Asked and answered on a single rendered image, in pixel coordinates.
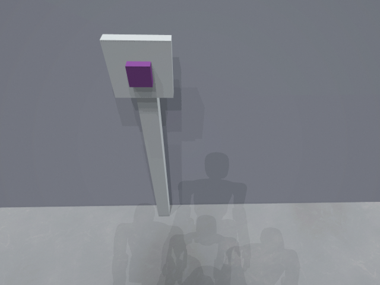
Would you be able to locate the button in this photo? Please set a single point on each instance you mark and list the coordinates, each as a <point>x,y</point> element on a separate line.
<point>139,74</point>

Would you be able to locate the panel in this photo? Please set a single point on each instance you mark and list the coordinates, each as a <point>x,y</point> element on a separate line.
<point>157,49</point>

